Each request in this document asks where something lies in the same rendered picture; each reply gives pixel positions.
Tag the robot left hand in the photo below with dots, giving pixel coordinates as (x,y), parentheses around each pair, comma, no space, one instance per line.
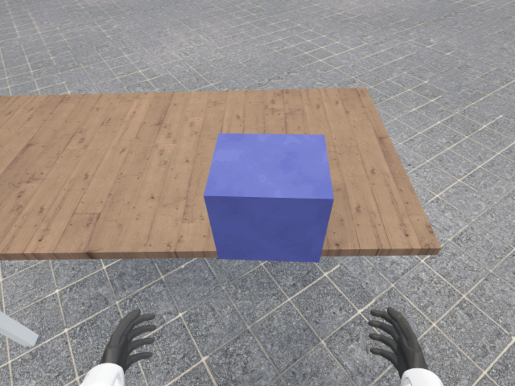
(120,346)

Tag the right robot forearm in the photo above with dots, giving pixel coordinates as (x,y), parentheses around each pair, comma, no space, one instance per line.
(420,377)

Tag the left robot forearm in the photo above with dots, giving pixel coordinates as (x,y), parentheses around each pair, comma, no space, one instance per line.
(105,374)

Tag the carton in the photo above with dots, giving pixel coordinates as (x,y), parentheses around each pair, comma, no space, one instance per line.
(269,196)

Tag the robot right hand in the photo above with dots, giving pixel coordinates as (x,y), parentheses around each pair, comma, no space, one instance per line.
(407,352)

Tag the table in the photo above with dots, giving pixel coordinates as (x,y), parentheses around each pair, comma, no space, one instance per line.
(123,175)

